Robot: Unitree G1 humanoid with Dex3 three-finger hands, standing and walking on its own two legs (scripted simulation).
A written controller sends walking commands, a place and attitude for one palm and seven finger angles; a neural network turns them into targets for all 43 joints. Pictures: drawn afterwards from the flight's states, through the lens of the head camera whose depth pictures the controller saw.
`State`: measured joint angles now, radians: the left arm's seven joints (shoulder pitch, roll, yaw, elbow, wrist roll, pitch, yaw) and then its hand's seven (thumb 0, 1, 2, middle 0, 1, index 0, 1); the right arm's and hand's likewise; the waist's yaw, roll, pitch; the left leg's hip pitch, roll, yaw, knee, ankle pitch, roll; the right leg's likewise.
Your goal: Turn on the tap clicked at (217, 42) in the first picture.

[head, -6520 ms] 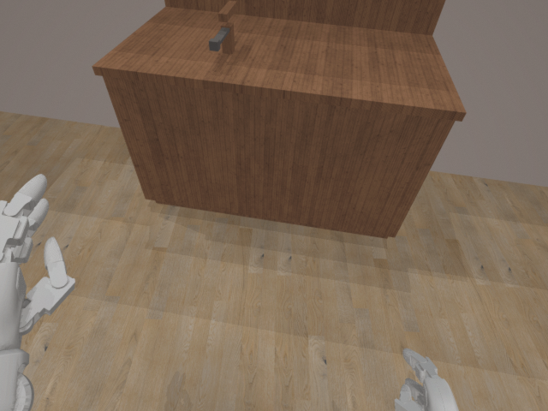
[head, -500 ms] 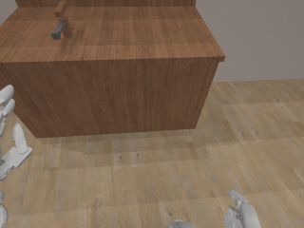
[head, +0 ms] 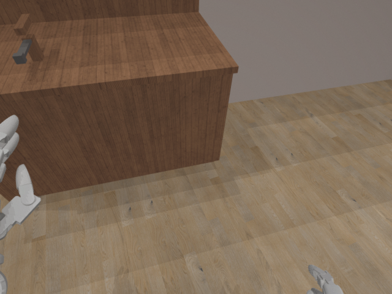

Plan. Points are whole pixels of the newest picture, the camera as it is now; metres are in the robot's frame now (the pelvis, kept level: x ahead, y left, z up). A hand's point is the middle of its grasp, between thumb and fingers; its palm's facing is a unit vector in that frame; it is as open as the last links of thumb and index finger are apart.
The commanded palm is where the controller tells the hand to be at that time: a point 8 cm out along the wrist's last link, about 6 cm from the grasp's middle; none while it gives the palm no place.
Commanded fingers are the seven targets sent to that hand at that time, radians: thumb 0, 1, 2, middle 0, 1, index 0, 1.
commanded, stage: take the last steps up to it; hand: left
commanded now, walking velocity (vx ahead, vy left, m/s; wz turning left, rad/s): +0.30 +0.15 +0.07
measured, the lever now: (19, 58) +0.79 +0.63 +0.06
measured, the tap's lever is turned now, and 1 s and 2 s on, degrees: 0 0 0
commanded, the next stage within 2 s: come to a stop and stand still in 1.98 s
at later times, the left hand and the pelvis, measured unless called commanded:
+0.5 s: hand (29, 176) +0.25 +0.27 +0.18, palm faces +0.43 -0.79 -0.43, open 7.4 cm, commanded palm +0.20 +0.31 +0.18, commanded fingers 0.00 0.90 0.90 -0.20 -0.30 -0.20 -0.30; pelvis +0.05 +0.03 +0.00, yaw +2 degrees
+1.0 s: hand (30, 128) +0.35 +0.32 +0.17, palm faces +0.43 -0.78 -0.46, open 7.4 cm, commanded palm +0.30 +0.36 +0.18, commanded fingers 0.00 0.90 0.90 -0.20 -0.30 -0.20 -0.30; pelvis +0.15 +0.07 +0.01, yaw +3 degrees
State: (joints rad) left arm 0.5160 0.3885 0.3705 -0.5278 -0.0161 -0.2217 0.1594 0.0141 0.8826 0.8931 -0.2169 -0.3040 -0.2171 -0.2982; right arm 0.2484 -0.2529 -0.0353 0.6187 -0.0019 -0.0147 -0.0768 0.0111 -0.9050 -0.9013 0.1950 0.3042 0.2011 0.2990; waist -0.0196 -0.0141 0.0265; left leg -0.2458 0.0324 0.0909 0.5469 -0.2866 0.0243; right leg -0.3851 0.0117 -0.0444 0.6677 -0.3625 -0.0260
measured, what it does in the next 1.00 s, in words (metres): walks ahead: right foot, then left foot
